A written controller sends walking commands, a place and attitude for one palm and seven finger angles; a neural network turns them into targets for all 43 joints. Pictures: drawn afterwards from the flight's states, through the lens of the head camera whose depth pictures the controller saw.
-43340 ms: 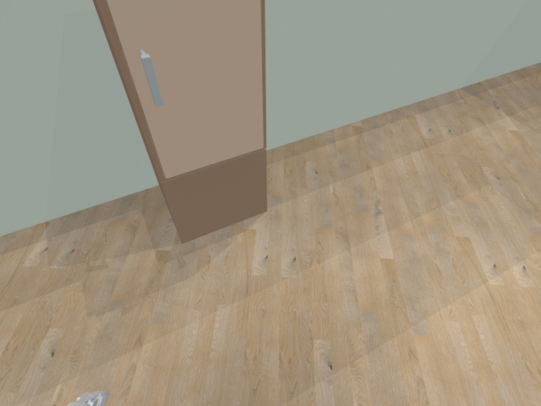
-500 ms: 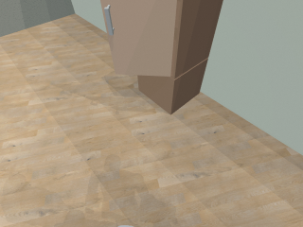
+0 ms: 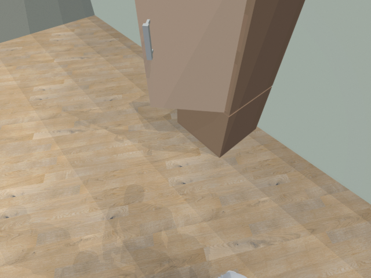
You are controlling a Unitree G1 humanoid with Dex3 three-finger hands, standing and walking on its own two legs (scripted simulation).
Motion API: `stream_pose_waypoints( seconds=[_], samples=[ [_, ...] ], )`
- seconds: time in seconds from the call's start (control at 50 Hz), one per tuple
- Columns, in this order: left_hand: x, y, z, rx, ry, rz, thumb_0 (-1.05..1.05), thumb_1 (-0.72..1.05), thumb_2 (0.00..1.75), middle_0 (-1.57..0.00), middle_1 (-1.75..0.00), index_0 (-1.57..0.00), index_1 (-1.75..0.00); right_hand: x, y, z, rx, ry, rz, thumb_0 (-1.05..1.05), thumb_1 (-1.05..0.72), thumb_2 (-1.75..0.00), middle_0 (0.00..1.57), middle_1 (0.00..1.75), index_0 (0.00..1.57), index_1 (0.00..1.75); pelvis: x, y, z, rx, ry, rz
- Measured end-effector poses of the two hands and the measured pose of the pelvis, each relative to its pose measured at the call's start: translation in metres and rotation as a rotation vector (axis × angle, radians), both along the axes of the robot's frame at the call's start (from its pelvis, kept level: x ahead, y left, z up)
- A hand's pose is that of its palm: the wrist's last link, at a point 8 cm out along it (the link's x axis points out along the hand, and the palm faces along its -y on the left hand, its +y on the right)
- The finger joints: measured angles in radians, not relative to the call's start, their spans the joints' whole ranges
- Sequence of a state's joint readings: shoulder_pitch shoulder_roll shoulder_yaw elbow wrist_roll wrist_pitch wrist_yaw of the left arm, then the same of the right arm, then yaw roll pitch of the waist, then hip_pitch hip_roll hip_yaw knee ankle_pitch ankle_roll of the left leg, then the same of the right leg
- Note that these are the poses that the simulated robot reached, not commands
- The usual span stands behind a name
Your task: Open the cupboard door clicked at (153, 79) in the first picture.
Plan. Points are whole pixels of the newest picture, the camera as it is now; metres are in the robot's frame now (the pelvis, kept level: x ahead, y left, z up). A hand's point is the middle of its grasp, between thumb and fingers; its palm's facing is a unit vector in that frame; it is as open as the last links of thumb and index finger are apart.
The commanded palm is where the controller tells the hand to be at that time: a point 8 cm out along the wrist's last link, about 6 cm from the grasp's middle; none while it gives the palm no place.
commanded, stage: take the last steps up to it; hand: left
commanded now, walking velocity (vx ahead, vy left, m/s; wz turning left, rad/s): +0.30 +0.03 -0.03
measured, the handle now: (148, 40) +0.91 +0.21 +0.04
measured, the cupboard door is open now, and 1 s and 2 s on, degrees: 43 43 43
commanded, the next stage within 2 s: come to a stop and stand still in 0.66 s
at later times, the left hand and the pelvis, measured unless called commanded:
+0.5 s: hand (107, 268) +0.17 +0.22 -0.19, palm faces +0.07 -0.98 -0.17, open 7.3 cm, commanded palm none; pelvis +0.21 +0.04 -0.01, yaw -1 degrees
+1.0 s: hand (135, 170) +0.45 +0.20 -0.17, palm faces -0.03 -0.98 -0.18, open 7.4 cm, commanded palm none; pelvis +0.36 +0.03 +0.00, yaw -2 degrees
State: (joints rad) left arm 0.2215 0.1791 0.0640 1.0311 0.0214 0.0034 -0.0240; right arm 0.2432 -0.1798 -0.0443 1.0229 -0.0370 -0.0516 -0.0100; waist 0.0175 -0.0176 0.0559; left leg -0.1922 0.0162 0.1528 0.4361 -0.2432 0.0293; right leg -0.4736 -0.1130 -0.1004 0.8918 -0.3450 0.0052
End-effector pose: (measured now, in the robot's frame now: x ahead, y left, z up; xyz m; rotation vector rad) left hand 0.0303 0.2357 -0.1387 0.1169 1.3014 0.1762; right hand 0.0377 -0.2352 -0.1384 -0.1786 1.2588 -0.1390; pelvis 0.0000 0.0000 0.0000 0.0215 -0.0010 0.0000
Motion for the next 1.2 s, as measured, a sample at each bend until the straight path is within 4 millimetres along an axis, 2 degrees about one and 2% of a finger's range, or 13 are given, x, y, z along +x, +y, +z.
stream_pose_waypoints(
  seconds=[0.1, 0.16, 0.24, 0.36, 0.46, 0.52, 0.58, 0.68, 0.78, 0.84, 0.98, 1.06, 1.2],
  samples=[
    [0.091, -0.007, 0.008, 0.025, -0.151, -0.058, 0.01, 0.91, 0.9, -0.19, -0.3, -0.2, -0.3, -0.008, -0.008, -0.015, 0.032, 0.118, -0.047, 0.0, -0.93, -0.9, 0.2, 0.3, 0.2, 0.3, 0.042, -0.008, -0.007, 0.02, -0.011, -0.001],
    [0.123, -0.012, 0.007, 0.038, -0.199, -0.06, 0.0, 0.91, 0.9, -0.19, -0.3, -0.2, -0.3, 0.001, -0.012, -0.026, 0.044, 0.176, -0.059, 0.01, -0.92, -0.9, 0.2, 0.3, 0.2, 0.3, 0.065, -0.012, -0.014, 0.003, -0.016, 0.005],
    [0.131, -0.016, 0.01, 0.026, -0.143, -0.043, 0.0, 0.91, 0.9, -0.2, -0.3, -0.2, -0.3, 0.043, -0.01, -0.014, 0.043, 0.158, -0.065, 0.01, -0.91, -0.9, 0.19, 0.3, 0.2, 0.3, 0.096, -0.009, -0.003, -0.013, -0.005, 0.002],
    [0.124, 0.001, 0.007, 0.012, 0.008, 0.0, 0.0, 0.94, 0.9, -0.2, -0.3, -0.2, -0.3, 0.136, 0.008, 0.003, 0.048, 0.038, -0.035, 0.01, -0.91, -0.9, 0.19, 0.3, 0.19, 0.3, 0.144, 0.003, 0.007, -0.011, 0.017, -0.001],
    [0.122, 0.022, -0.012, -0.025, 0.131, 0.048, 0.0, 0.92, 0.9, -0.2, -0.3, -0.2, -0.3, 0.218, 0.034, 0.001, 0.029, -0.065, 0.022, 0.01, -0.91, -0.9, 0.19, 0.3, 0.2, 0.3, 0.191, 0.029, -0.006, -0.033, 0.006, -0.011],
    [0.137, 0.035, -0.022, -0.031, 0.191, 0.029, 0.0, 0.92, 0.9, -0.2, -0.3, -0.2, -0.3, 0.248, 0.047, -0.001, 0.006, -0.118, 0.014, 0.01, -0.91, -0.9, 0.19, 0.3, 0.2, 0.3, 0.213, 0.041, -0.014, -0.024, -0.002, -0.035],
    [0.174, 0.042, -0.02, -0.029, 0.175, -0.001, 0.01, 0.91, 0.9, -0.2, -0.3, -0.2, -0.3, 0.257, 0.055, 0.003, -0.002, -0.114, -0.022, 0.0, -0.91, -0.9, 0.2, 0.3, 0.2, 0.3, 0.232, 0.047, -0.009, -0.014, 0.001, -0.049],
    [0.259, 0.042, -0.006, -0.028, 0.045, -0.048, 0.01, 0.91, 0.9, -0.19, -0.3, -0.2, -0.3, 0.254, 0.051, 0.006, -0.016, -0.023, -0.053, -0.01, -0.94, -0.9, 0.2, 0.3, 0.2, 0.3, 0.264, 0.051, 0.002, -0.016, 0.008, -0.055],
    [0.337, 0.038, 0.001, 0.006, -0.063, -0.095, 0.01, 0.93, 0.9, -0.19, -0.3, -0.2, -0.3, 0.247, 0.047, -0.005, 0.018, 0.098, -0.095, 0.0, -0.92, -0.9, 0.2, 0.3, 0.2, 0.3, 0.3, 0.041, -0.001, -0.008, 0.001, -0.053],
    [0.371, 0.032, -0.003, 0.028, -0.101, -0.111, 0.01, 0.92, 0.9, -0.19, -0.3, -0.2, -0.3, 0.25, 0.044, -0.018, 0.04, 0.157, -0.118, 0.0, -0.92, -0.9, 0.2, 0.3, 0.2, 0.3, 0.323, 0.033, -0.01, 0.004, 0.0, -0.054],
    [0.41, 0.018, -0.005, 0.004, -0.068, -0.11, 0.0, 0.91, 0.9, -0.2, -0.3, -0.2, -0.3, 0.283, 0.049, -0.011, 0.03, 0.191, -0.153, 0.01, -0.91, -0.9, 0.19, 0.3, 0.2, 0.3, 0.358, 0.034, -0.004, -0.022, 0.02, -0.04],
    [0.419, 0.02, -0.002, -0.006, -0.056, -0.099, 0.0, 0.91, 0.9, -0.2, -0.3, -0.2, -0.3, 0.305, 0.05, -0.003, 0.012, 0.165, -0.143, 0.01, -0.91, -0.9, 0.2, 0.3, 0.2, 0.3, 0.364, 0.037, 0.001, -0.027, 0.021, -0.043],
    [0.423, 0.03, -0.011, 0.041, -0.047, -0.055, 0.0, 0.91, 0.9, -0.2, -0.3, -0.2, -0.3, 0.34, 0.033, -0.016, -0.006, 0.144, -0.094, 0.01, -0.9, -0.9, 0.2, 0.3, 0.2, 0.3, 0.374, 0.026, -0.012, -0.022, 0.026, -0.023]
  ],
)
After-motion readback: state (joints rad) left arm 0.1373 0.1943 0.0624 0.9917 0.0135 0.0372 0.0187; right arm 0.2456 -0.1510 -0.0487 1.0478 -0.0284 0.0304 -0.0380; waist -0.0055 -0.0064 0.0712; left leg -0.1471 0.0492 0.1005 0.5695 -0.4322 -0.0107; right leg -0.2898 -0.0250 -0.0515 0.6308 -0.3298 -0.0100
